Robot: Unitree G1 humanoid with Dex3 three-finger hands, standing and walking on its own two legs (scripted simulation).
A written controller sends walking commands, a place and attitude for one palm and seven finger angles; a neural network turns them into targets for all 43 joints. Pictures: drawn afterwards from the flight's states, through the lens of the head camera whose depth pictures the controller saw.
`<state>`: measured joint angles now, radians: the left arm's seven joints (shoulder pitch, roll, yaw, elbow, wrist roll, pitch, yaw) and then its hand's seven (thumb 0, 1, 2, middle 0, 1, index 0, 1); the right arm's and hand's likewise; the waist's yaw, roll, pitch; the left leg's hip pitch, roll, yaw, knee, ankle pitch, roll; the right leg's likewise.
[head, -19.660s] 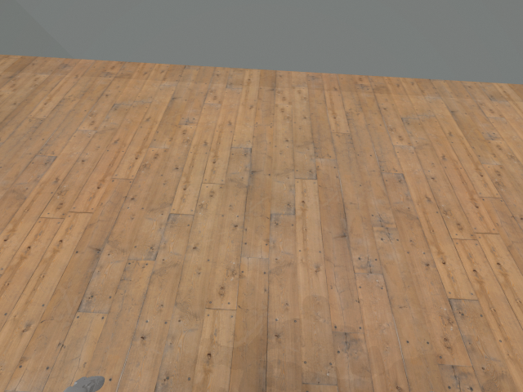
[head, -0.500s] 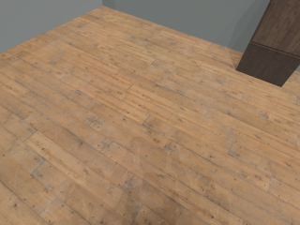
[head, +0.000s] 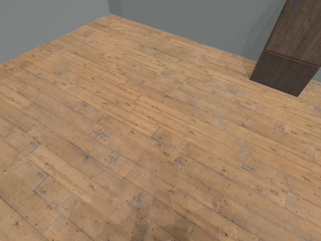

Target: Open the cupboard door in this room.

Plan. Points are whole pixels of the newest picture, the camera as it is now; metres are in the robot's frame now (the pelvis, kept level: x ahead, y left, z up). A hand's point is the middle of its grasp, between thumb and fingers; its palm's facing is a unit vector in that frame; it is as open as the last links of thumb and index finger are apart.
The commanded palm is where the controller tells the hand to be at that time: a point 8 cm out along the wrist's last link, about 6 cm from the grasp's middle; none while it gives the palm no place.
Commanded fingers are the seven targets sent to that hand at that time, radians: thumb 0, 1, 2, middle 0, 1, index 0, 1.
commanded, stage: stand and wait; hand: left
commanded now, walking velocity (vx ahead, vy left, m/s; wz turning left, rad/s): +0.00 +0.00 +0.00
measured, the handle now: out of the picture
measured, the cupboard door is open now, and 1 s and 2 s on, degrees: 0 0 0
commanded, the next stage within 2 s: turn or walk to find it in 0.46 s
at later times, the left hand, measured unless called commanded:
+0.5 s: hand out of the picture +0.12 +0.26 -0.15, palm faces -0.04 -0.95 -0.32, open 7.4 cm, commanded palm none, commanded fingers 0.00 0.90 0.90 -0.20 -0.30 -0.20 -0.30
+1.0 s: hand out of the picture +0.08 +0.16 -0.17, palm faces -0.16 -0.95 -0.26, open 7.4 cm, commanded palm none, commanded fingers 0.00 0.90 0.90 -0.20 -0.30 -0.20 -0.30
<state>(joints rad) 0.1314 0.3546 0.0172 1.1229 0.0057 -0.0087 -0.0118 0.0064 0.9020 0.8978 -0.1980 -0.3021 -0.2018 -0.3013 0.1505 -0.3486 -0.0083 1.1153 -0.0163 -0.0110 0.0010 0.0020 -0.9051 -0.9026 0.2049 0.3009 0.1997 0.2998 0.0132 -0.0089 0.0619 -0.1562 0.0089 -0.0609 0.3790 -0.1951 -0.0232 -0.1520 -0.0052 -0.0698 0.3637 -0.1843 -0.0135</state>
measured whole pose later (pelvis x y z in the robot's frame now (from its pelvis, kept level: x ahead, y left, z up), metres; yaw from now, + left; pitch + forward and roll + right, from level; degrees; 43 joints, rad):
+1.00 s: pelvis +0.01 -0.03 -0.01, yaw -11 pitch -1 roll +2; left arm 0.21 0.19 0.03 1.00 0.01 0.03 0.00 0.00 0.90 0.90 -0.20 -0.30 -0.20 -0.30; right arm 0.17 -0.23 -0.05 1.04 -0.01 0.05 -0.02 0.00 -0.91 -0.90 0.21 0.30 0.20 0.30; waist 0.01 0.02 0.13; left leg -0.42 0.04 0.01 1.08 -0.43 -0.04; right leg -0.27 0.03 -0.03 0.54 -0.26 -0.08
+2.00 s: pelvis -0.02 +0.00 +0.00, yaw -6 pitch -1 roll +0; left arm 0.22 0.22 0.00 1.13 0.00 0.01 0.01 0.01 0.90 0.90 -0.20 -0.30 -0.20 -0.30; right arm 0.20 -0.25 -0.01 1.11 -0.01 0.01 -0.01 0.00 -0.91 -0.90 0.20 0.30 0.20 0.30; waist 0.01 0.00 0.05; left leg -0.20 0.00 -0.08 0.45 -0.23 -0.03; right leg -0.18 -0.02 -0.07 0.44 -0.24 0.00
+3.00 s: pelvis -0.01 +0.01 +0.00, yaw -4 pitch -1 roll +0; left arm 0.11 0.32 0.01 1.11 0.00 0.00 -0.01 0.01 0.90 0.90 -0.20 -0.30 -0.20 -0.30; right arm 0.12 -0.31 0.01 1.08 -0.01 -0.01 0.00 0.00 -0.90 -0.90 0.21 0.30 0.20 0.30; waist 0.02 0.00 0.06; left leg -0.18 -0.02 -0.12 0.42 -0.22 -0.02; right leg -0.13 -0.04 -0.11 0.40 -0.24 0.01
